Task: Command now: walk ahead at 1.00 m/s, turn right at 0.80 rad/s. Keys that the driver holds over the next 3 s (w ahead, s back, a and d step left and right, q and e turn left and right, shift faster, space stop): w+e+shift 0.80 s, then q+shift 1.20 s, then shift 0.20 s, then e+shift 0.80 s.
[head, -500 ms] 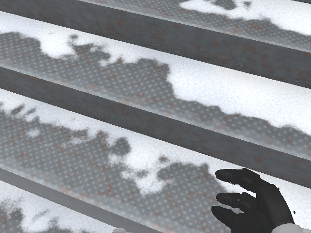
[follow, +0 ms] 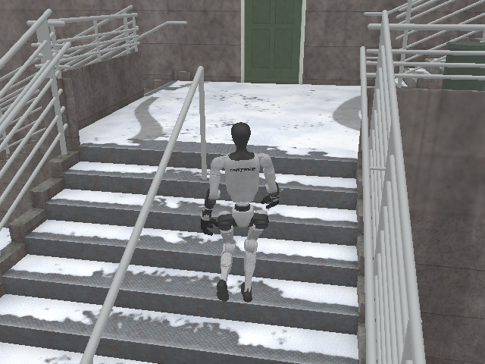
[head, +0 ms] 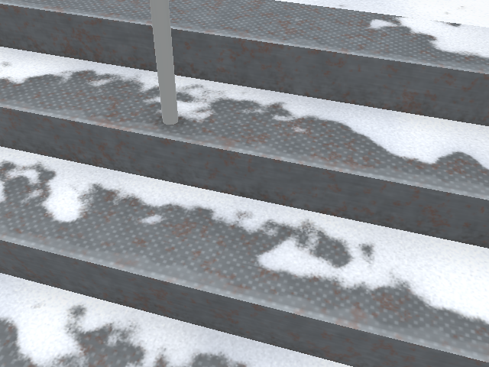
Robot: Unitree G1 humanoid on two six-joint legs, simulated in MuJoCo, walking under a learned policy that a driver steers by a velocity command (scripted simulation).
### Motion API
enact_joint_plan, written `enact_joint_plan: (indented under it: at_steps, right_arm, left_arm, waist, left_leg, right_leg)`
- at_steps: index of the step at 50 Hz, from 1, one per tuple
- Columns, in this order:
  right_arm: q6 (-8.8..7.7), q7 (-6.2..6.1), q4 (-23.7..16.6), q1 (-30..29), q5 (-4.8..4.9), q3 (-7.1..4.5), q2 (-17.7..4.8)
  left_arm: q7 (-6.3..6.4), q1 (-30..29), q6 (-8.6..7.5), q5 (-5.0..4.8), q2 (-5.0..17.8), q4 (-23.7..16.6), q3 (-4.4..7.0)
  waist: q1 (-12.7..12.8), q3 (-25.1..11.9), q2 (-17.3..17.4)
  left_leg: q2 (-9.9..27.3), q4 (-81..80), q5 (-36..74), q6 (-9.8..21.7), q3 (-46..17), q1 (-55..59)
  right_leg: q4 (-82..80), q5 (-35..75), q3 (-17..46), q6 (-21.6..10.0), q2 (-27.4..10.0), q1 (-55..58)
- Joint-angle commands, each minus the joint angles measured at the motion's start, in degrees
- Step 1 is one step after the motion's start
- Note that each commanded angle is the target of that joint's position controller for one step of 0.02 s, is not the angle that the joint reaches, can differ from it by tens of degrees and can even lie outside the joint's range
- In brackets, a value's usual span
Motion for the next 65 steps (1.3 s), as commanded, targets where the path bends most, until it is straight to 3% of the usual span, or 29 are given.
enact_joint_plan:
  at_steps: [1,4,6,9,11,12,13,14,16,17,20,23,27,29,32,33,34,35,36,39,42,47,50,52,54,55,56,59,65]
  right_arm:
    - [-3.45,3.84,-15.60,-8.15,-2.65,4.58,10.90]
    - [-2.18,1.22,-18.00,-11.08,-1.09,5.79,8.14]
    - [-3.46,-0.46,-26.18,-22.53,-1.43,7.98,10.72]
    - [-3.85,-2.44,-31.48,-24.94,-0.69,8.22,9.93]
    - [-3.03,-4.92,-22.25,10.80,2.56,-2.18,-6.96]
    - [-2.48,-4.85,-15.08,28.03,3.39,-6.08,-17.37]
    - [-1.86,-5.33,-12.26,22.98,3.04,-5.54,-18.20]
    - [-1.55,-6.54,-10.94,16.59,5.09,-5.25,-12.44]
    - [-0.08,-4.99,-2.28,11.61,4.43,-1.60,3.72]
    - [0.34,-3.41,1.52,9.08,2.46,-0.57,8.18]
    - [1.21,-0.78,9.84,11.16,2.93,-1.27,9.95]
    - [1.79,-1.59,9.58,4.53,0.04,-1.66,3.01]
    - [3.09,-4.80,12.02,14.56,1.91,-2.34,-5.70]
    - [2.14,-6.69,11.91,18.58,1.95,-2.35,-12.03]
    - [3.20,-7.28,6.53,14.33,2.20,-6.35,-25.95]
    - [2.71,-7.31,1.85,11.81,3.49,-6.93,-24.27]
    - [-0.42,-4.46,-3.98,10.41,1.69,-3.83,-11.45]
    - [-3.77,-1.59,-6.00,6.19,1.07,-3.67,-9.38]
    - [-4.69,-0.58,-9.17,1.07,1.76,-2.82,-5.44]
    - [-2.74,1.13,-15.88,-1.71,-0.20,4.03,12.03]
    - [0.16,-0.06,-12.94,3.50,3.31,2.86,6.47]
    - [-1.63,-2.07,-23.02,-19.16,1.88,7.50,10.19]
    - [-0.79,-2.59,-16.34,-5.79,2.62,2.86,2.14]
    - [1.69,-1.70,-9.14,4.98,4.55,-0.35,-4.28]
    - [3.39,-0.60,-3.96,9.10,3.04,-2.95,-8.50]
    - [3.93,-0.30,-2.57,8.41,-0.66,-2.67,-9.62]
    - [4.60,-1.80,-5.09,4.15,-3.48,-1.62,-5.32]
    - [4.23,-1.64,-1.86,5.88,2.14,-1.88,-0.26]
    - [7.43,-3.05,-2.71,11.30,2.89,-3.28,-2.82]
  left_arm:
    - [0.19,3.47,-1.95,-2.54,-4.46,0.42,-1.61]
    - [0.45,-1.64,-2.52,-3.61,-2.01,0.25,-1.22]
    - [2.53,-2.12,-3.19,-3.42,0.98,0.70,-0.75]
    - [4.59,7.09,-1.47,-6.83,5.47,2.29,0.75]
    - [3.14,-1.66,-4.77,-4.18,15.96,1.09,4.05]
    - [2.56,-9.09,-5.34,-0.75,13.96,-3.50,3.61]
    - [0.90,-6.83,-6.06,-0.94,4.40,-8.70,2.16]
    - [0.29,-5.86,-5.48,-0.90,3.79,-8.24,2.57]
    - [-0.18,-15.42,-1.43,-0.41,-4.36,-15.07,0.13]
    - [-0.67,-14.13,-0.23,-0.05,-6.11,-15.69,-0.45]
    - [-0.93,-10.58,2.37,-3.98,-9.23,-16.32,-2.20]
    - [-0.51,-18.23,3.04,-3.85,-5.56,-20.60,-2.37]
    - [-0.09,-30.26,3.54,-3.15,-3.89,-28.15,-3.69]
    - [-1.64,-37.24,1.97,-3.35,-1.44,-31.35,-4.15]
    - [-1.92,-9.76,2.15,-3.32,13.12,-23.47,4.22]
    - [-2.31,-0.07,2.70,-3.94,18.97,-19.94,6.81]
    - [-0.37,-0.77,3.54,-3.57,22.83,-16.48,7.67]
    - [1.87,-1.73,2.21,-1.79,15.52,-18.05,5.20]
    - [1.46,1.65,-0.02,-1.38,9.50,-15.22,3.16]
    - [0.31,1.73,-1.34,-0.09,-1.95,-4.87,-0.32]
    - [-1.50,-5.74,-0.88,0.17,-2.24,-3.12,-1.39]
    - [2.35,1.25,2.73,-2.27,-1.60,3.34,-2.44]
    - [4.04,-0.16,2.69,-2.30,10.36,3.57,1.44]
    - [4.35,-4.88,2.05,-2.25,12.28,2.68,2.02]
    - [5.05,-11.45,0.49,0.24,10.38,-3.15,1.78]
    - [4.68,-10.40,-0.12,2.29,0.79,-7.16,0.29]
    - [2.10,-0.08,-2.11,1.30,0.35,-6.98,-0.14]
    - [0.02,-12.11,-2.40,1.84,-0.86,-10.79,-0.92]
    - [1.54,-17.59,-1.98,0.72,-3.77,-17.08,-3.00]
  waist:
    - [-8.37,13.09,7.45]
    - [-10.23,18.00,12.49]
    - [-9.50,19.28,6.31]
    - [-8.49,0.22,4.84]
    - [-27.60,-25.34,-8.78]
    - [-30.07,-34.13,2.59]
    - [-19.88,-30.80,34.58]
    - [-16.20,-13.78,26.66]
    - [-9.35,7.96,4.94]
    - [-5.44,10.28,2.87]
    - [-1.64,11.97,1.70]
    - [0.62,13.60,0.56]
    - [-1.61,15.78,-0.44]
    - [-2.27,4.79,0.94]
    - [11.04,-10.84,14.25]
    - [13.20,-12.53,8.38]
    - [2.95,-12.64,-21.86]
    - [2.68,-19.87,-15.20]
    - [1.13,-6.88,-7.65]
    - [-9.51,7.83,6.77]
    - [-14.36,10.72,4.46]
    - [-8.24,11.71,-1.94]
    - [-11.67,-9.75,-11.83]
    - [-14.13,-10.14,-16.65]
    - [-15.06,-7.60,-2.98]
    - [-8.18,-1.63,26.78]
    - [-3.78,-12.18,22.70]
    - [-2.94,3.46,-5.75]
    - [-1.70,3.38,-2.15]
  left_leg:
    - [-3.48,31.93,-11.29,1.68,-3.41,-46.59]
    - [2.94,12.89,-10.11,-0.86,3.57,-39.53]
    - [5.03,5.35,-14.71,-2.76,6.78,-33.20]
    - [4.97,-34.05,-18.32,-3.47,12.63,8.92]
    - [2.67,-41.99,-13.19,-0.39,-1.84,48.21]
    - [14.17,-53.86,-26.71,4.25,-23.61,54.82]
    - [26.63,-81.27,-32.45,10.95,-61.59,53.17]
    - [28.81,-85.69,-35.59,11.45,-63.61,41.34]
    - [24.43,-79.14,-25.81,6.20,-33.82,19.38]
    - [22.16,-75.26,-20.38,3.66,-21.81,11.30]
    - [19.99,-78.17,-4.17,-0.71,-2.54,12.65]
    - [16.25,-83.24,6.38,-1.75,11.42,6.11]
    - [17.53,-88.29,20.43,-2.86,15.77,23.08]
    - [15.72,-93.84,63.35,-1.67,21.01,11.05]
    - [20.30,-62.05,111.49,3.98,16.96,27.58]
    - [16.54,-42.25,81.74,2.69,12.66,15.75]
    - [-2.01,-12.45,4.14,-0.64,7.63,-11.07]
    - [-2.18,5.75,2.90,3.01,-8.81,-16.74]
    - [-2.27,15.31,2.84,3.66,-8.17,-22.80]
    - [1.50,34.06,-3.62,5.05,-4.55,-34.64]
    - [2.79,31.89,-7.04,2.12,2.76,-37.73]
    - [5.28,-6.08,0.84,-0.78,13.24,-31.53]
    - [0.86,-23.91,4.60,0.84,15.21,-3.88]
    - [-0.65,-35.95,1.81,1.61,14.21,-1.96]
    - [-3.28,-61.03,7.60,2.31,6.76,9.30]
    - [6.81,-67.43,45.63,13.67,-21.19,22.45]
    - [15.27,-80.18,33.82,17.55,-45.13,26.78]
    - [7.95,-76.50,7.36,10.23,-32.74,11.81]
    - [0.23,-73.76,24.14,3.85,-17.89,10.22]
  right_leg:
    - [-39.80,7.56,52.18,-7.57,-12.98,18.98]
    - [-43.58,7.99,35.28,-4.40,-7.51,0.26]
    - [-50.78,16.55,37.15,-5.07,-9.12,-10.31]
    - [-54.35,39.72,29.74,-2.62,-11.40,-10.90]
    - [-22.28,105.75,31.78,0.19,-10.79,-3.21]
    - [-0.40,75.07,27.85,2.60,-8.58,1.40]
    - [25.12,28.11,21.71,4.64,-2.20,-13.99]
    - [41.29,26.77,17.39,5.26,-5.59,-23.03]
    - [50.91,25.77,10.31,3.28,-10.10,-29.86]
    - [53.67,26.88,9.46,1.86,-11.69,-27.99]
    - [58.69,22.44,10.66,1.33,-14.10,-34.93]
    - [45.02,28.62,6.87,3.22,-14.43,-32.37]
    - [42.05,15.47,0.73,5.07,-17.68,-48.58]
    - [18.00,21.02,-10.44,3.41,-14.00,-6.74]
    - [3.37,2.83,-10.78,-0.99,-3.62,18.52]
    - [-14.21,7.74,5.51,-3.78,-4.49,35.30]
    - [-37.62,-9.37,46.81,-14.31,-17.45,45.01]
    - [-51.03,-31.62,72.11,-13.96,-23.27,44.66]
    - [-53.51,-23.97,72.60,-10.09,-23.84,33.67]
    - [-39.75,3.98,41.65,-3.77,-13.61,12.03]
    - [-40.24,24.55,23.77,-0.80,-12.84,4.04]
    - [-50.62,42.03,12.42,4.99,-12.56,-2.15]
    - [-44.22,95.41,6.16,3.79,-16.06,19.12]
    - [-36.77,121.61,5.39,1.35,-22.03,37.46]
    - [-18.16,100.91,5.55,3.02,-19.23,35.47]
    - [14.66,17.46,7.50,11.25,-2.73,6.88]
    - [34.48,16.53,16.51,11.55,-2.26,-3.50]
    - [42.11,18.50,13.68,9.45,-5.97,-13.26]
    - [37.25,17.95,7.21,12.14,-9.58,-21.62]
